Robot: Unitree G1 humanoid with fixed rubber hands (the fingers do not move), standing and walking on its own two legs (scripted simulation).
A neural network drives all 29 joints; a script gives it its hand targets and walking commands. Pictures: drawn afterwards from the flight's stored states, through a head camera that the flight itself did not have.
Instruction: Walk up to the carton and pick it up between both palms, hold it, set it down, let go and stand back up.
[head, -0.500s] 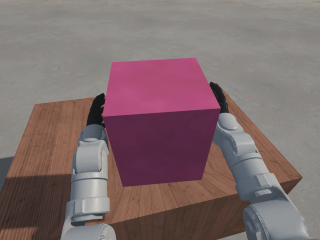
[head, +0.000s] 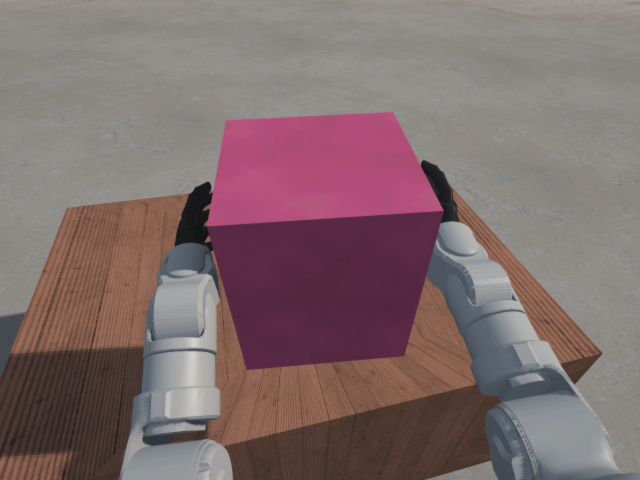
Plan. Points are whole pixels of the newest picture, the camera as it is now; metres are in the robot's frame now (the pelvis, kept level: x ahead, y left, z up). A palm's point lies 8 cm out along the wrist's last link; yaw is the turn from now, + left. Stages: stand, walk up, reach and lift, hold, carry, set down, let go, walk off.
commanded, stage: hold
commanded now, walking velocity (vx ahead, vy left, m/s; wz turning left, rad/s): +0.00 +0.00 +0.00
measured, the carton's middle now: (318, 243) +0.38 -0.01 +0.14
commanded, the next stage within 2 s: none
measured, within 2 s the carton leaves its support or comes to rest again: neither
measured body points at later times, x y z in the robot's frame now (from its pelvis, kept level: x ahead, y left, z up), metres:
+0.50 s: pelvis +0.00 +0.00 +0.00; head -0.04 +0.02 +0.45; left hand +0.38 +0.15 +0.16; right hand +0.38 -0.16 +0.17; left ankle +0.02 +0.11 -0.75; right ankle +0.01 -0.11 -0.75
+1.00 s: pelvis +0.00 +0.00 +0.00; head -0.04 +0.02 +0.45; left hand +0.38 +0.15 +0.16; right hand +0.38 -0.16 +0.17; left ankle +0.02 +0.11 -0.75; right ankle +0.01 -0.11 -0.75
